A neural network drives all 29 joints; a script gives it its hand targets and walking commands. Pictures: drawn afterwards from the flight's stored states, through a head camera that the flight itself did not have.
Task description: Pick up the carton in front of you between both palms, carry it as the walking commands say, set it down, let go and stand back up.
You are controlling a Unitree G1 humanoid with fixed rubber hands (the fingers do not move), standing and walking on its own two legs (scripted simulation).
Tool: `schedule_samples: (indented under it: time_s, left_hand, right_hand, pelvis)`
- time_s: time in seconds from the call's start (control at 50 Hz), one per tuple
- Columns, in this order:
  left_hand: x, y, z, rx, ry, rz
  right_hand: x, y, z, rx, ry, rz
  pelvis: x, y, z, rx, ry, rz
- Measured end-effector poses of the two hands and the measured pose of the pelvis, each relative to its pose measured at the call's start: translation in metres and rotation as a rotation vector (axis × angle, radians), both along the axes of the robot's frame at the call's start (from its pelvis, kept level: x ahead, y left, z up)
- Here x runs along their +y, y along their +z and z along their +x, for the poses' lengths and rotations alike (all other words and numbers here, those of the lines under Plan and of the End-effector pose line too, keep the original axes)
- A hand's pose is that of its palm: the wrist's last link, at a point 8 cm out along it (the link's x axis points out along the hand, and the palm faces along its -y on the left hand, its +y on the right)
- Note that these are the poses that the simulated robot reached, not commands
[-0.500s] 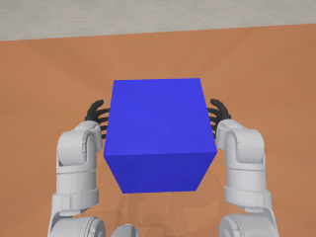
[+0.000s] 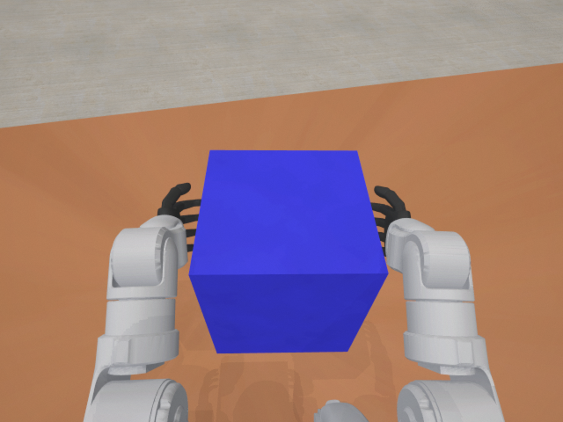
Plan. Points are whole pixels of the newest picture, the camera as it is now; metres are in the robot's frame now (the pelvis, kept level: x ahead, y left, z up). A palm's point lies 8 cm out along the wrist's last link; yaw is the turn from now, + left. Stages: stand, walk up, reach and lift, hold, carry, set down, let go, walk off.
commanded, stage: carry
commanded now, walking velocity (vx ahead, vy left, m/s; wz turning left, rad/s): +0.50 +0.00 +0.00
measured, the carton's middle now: (283, 257) +0.36 -0.02 +0.02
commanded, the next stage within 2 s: none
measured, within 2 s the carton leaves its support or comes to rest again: neither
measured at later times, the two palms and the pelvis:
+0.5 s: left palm (185, 123) +0.64 +0.14 +0.06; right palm (338, 113) +0.67 -0.15 +0.05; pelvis +0.31 -0.04 -0.03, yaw +2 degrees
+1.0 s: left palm (191, 50) +0.96 +0.16 +0.03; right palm (310, 53) +0.94 -0.13 +0.03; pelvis +0.60 +0.02 -0.06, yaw +0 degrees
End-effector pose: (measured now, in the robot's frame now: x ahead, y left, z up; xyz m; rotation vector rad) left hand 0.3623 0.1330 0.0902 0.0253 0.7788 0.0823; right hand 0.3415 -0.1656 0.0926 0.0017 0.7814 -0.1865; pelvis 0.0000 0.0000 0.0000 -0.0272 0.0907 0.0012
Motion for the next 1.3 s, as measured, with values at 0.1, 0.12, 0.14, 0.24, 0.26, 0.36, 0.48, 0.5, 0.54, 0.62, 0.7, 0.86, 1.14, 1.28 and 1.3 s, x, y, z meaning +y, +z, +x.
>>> schedule_samples:
  time_s: [0.1,0.12,0.14,0.24,0.26,0.36,0.48,0.5,0.54,0.62,0.7,0.86,1.14,1.28,1.3]
  left_hand:
    - [0.002,0.007,0.058,-0.051,0.025,-0.021]
    - [0.002,0.009,0.070,-0.064,0.032,-0.025]
    - [0.001,0.011,0.082,-0.077,0.030,-0.042]
    - [-0.004,0.011,0.151,-0.113,0.050,-0.035]
    - [-0.006,0.009,0.165,-0.116,0.054,-0.028]
    - [-0.002,-0.015,0.219,-0.065,0.093,0.036]
    - [0.010,-0.035,0.264,0.021,0.140,0.028]
    - [0.011,-0.035,0.275,0.015,0.145,0.025]
    - [0.013,-0.031,0.298,-0.002,0.151,0.021]
    - [0.017,-0.020,0.349,-0.054,0.150,0.013]
    - [0.024,-0.009,0.407,-0.110,0.135,0.009]
    - [0.042,-0.036,0.529,-0.106,0.067,-0.008]
    - [0.028,-0.049,0.678,-0.057,0.024,-0.026]
    - [0.016,-0.044,0.772,-0.110,0.048,-0.020]
    - [0.014,-0.046,0.787,-0.112,0.051,-0.011]
  right_hand:
    - [0.001,0.011,0.064,-0.053,0.002,0.002]
    - [0.002,0.014,0.078,-0.066,0.006,0.003]
    - [0.001,0.016,0.092,-0.078,0.010,0.007]
    - [-0.004,0.014,0.167,-0.114,0.030,0.013]
    - [-0.006,0.010,0.182,-0.116,0.038,0.015]
    - [-0.002,-0.023,0.254,-0.064,0.108,0.032]
    - [0.012,-0.040,0.313,0.020,0.159,0.020]
    - [0.013,-0.040,0.324,0.015,0.160,0.022]
    - [0.015,-0.038,0.347,-0.002,0.156,0.028]
    - [0.018,-0.029,0.394,-0.054,0.135,0.041]
    - [0.025,-0.019,0.446,-0.111,0.114,0.044]
    - [0.042,-0.035,0.552,-0.106,0.083,-0.021]
    - [0.027,-0.046,0.686,-0.058,0.007,-0.002]
    - [0.015,-0.043,0.786,-0.111,0.028,0.007]
    - [0.013,-0.048,0.802,-0.112,0.036,0.009]
  pelvis:
    - [-0.002,0.003,0.056,0.014,0.009,-0.005]
    - [-0.004,0.003,0.068,0.016,0.011,-0.004]
    - [-0.005,0.002,0.082,0.018,0.014,-0.002]
    - [-0.016,-0.014,0.156,0.014,0.027,0.019]
    - [-0.019,-0.020,0.173,0.006,0.033,0.027]
    - [-0.028,-0.040,0.237,-0.013,0.036,0.024]
    - [-0.037,-0.030,0.297,-0.002,0.038,0.044]
    - [-0.037,-0.029,0.306,0.002,0.039,0.046]
    - [-0.036,-0.027,0.327,0.009,0.038,0.050]
    - [-0.030,-0.026,0.373,0.018,0.030,0.051]
    - [-0.018,-0.032,0.426,0.021,0.020,0.038]
    - [0.009,-0.071,0.539,-0.008,0.005,0.024]
    - [0.022,-0.055,0.679,0.015,0.013,0.001]
    - [0.006,-0.073,0.780,0.011,0.027,0.029]
    - [0.003,-0.079,0.796,0.003,0.031,0.035]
